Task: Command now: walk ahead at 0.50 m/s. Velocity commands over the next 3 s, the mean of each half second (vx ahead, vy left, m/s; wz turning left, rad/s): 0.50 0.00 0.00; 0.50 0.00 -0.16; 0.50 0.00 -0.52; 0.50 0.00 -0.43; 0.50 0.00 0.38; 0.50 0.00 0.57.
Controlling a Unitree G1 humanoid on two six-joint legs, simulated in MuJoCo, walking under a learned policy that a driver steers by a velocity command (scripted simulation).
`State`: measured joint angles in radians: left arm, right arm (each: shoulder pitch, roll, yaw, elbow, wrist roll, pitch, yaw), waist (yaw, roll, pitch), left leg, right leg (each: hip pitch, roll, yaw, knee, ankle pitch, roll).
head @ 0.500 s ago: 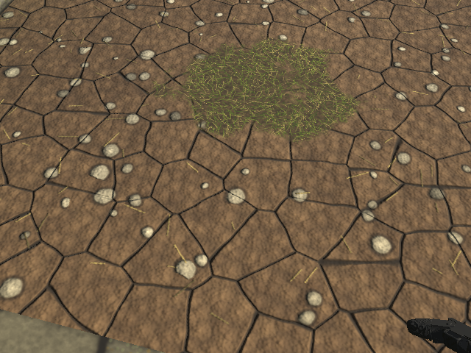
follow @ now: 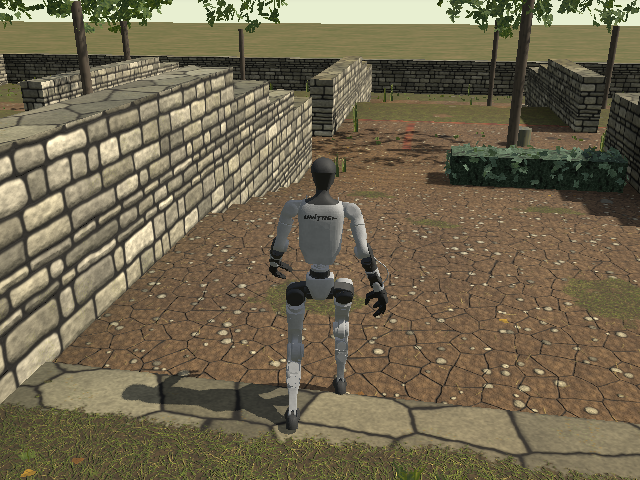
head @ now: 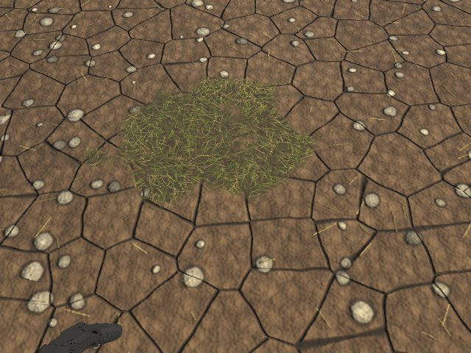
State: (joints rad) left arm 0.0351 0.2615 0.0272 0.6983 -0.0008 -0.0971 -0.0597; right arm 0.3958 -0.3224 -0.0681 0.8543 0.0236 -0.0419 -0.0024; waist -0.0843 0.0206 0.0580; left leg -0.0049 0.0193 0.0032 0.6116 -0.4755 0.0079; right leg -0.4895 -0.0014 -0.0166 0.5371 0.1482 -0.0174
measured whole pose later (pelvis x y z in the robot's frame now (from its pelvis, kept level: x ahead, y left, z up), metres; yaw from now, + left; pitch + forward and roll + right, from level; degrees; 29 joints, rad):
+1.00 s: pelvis +0.57 -0.03 -0.02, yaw -7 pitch +2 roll +3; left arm 0.09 0.28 0.03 0.73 -0.01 -0.05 -0.04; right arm 0.32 -0.31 -0.07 0.94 0.01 -0.06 0.00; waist -0.07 -0.02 0.00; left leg 0.05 -0.01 0.11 0.32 -0.39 -0.02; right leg -0.49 -0.04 -0.01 0.55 -0.10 -0.08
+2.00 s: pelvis +1.07 -0.22 -0.02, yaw -35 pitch +2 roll +2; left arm 0.04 0.26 0.03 0.59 -0.01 -0.05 -0.04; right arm 0.39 -0.30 -0.06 0.93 0.04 -0.06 0.01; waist -0.10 -0.02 0.04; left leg 0.07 0.04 0.14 0.33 -0.41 -0.04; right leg -0.49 -0.04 -0.01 0.52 -0.08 -0.06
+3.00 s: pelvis +1.58 -0.43 -0.02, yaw -2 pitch +2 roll +0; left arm 0.01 0.28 0.05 0.69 -0.01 -0.12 -0.03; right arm 0.38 -0.29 -0.08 0.77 0.02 -0.03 -0.02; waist -0.09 -0.04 0.01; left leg -0.05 -0.10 -0.22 0.45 -0.42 0.06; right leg -0.49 0.01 0.07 0.45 -0.01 0.02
